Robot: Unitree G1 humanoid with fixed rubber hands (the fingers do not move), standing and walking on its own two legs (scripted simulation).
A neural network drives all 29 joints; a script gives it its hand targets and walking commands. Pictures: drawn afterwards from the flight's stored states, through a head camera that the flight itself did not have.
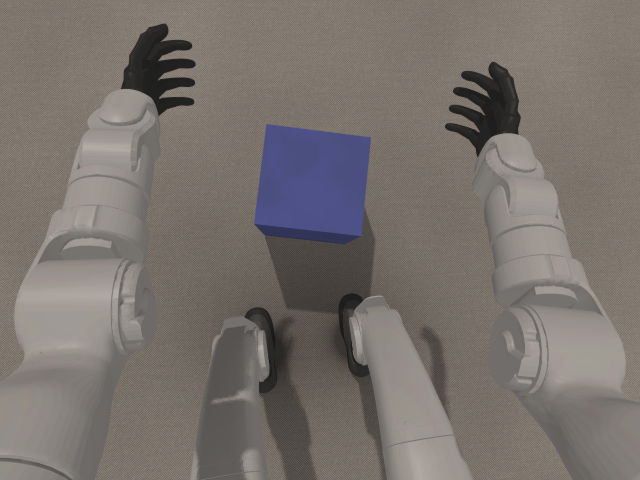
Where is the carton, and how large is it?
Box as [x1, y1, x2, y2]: [254, 124, 370, 243]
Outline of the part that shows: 266,124 254,220 255,225 264,234 338,243 345,243 360,236 370,137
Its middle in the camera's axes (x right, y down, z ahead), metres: -0.02 -0.10 +0.88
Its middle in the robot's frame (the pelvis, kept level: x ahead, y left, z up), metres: +0.49 -0.06 -0.52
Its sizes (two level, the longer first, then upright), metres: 0.210 0.200 0.250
